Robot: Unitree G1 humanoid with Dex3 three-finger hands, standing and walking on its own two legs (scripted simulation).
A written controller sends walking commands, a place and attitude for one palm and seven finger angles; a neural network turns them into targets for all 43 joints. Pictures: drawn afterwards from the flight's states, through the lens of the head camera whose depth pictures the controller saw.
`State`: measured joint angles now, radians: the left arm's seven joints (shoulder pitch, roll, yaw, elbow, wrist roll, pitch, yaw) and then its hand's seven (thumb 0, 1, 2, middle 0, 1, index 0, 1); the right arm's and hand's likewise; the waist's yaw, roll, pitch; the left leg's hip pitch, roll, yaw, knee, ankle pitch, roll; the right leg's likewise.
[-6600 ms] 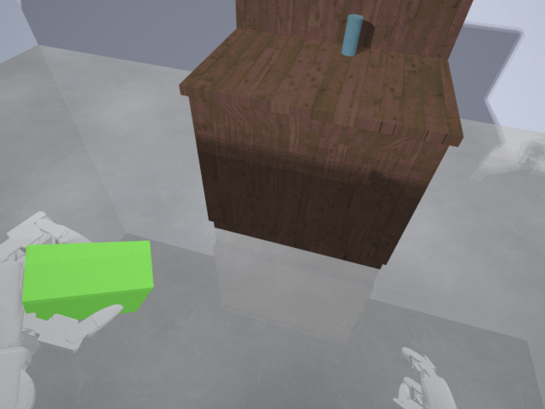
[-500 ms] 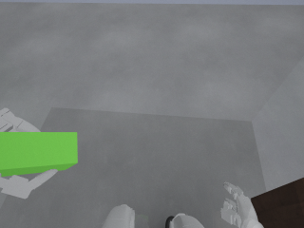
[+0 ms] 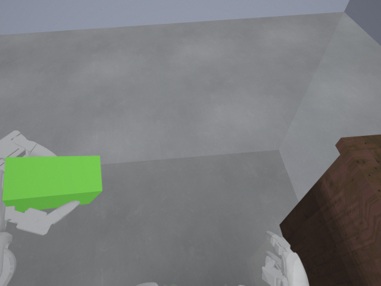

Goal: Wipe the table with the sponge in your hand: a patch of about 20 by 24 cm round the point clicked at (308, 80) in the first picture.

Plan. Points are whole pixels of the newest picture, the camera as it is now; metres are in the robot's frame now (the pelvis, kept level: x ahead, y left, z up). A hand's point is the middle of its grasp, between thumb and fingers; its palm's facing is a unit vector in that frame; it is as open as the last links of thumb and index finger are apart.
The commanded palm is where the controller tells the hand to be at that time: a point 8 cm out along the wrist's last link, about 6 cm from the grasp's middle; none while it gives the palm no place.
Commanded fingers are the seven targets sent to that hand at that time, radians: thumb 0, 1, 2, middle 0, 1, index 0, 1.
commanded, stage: turn to face it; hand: left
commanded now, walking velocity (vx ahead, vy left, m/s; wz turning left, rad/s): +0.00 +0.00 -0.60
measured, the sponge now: (68, 183) +0.22 +0.22 +0.16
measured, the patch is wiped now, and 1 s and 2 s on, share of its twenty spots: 0.00 0.00 0.00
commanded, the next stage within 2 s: none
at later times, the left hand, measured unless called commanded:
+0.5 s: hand (109, 192) +0.21 +0.15 +0.17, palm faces +0.15 -0.87 -0.46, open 9.8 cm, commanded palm +0.17 +0.19 +0.19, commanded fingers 0.00 0.10 1.30 -1.20 -1.60 -1.20 -1.60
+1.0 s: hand (233, 230) +0.18 -0.03 +0.19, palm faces -0.18 -0.80 -0.58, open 9.8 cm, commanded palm +0.15 +0.05 +0.19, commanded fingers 0.00 0.10 1.30 -1.20 -1.60 -1.20 -1.60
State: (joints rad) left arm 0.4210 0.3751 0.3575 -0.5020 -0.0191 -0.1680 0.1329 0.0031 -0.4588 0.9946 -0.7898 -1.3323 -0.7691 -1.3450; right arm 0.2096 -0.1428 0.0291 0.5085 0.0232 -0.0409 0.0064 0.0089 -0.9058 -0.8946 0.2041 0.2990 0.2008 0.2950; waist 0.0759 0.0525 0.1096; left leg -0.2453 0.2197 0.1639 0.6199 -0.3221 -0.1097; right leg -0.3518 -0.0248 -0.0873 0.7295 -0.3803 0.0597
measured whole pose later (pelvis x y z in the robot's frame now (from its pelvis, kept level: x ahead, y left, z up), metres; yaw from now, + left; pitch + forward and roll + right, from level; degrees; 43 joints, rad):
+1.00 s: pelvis -0.14 -0.09 +0.01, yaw -35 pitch +2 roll +3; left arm 0.56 0.45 0.42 -0.59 -0.06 -0.18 0.14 0.00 -0.46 1.00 -0.79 -1.34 -0.77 -1.35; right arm 0.15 -0.26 -0.01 0.55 0.01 0.08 -0.01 0.01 -0.91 -0.90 0.20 0.30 0.24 0.31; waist 0.00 -0.01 0.12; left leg -0.41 0.03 0.05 0.85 -0.45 -0.08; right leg -0.36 0.07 0.04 0.53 -0.18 -0.10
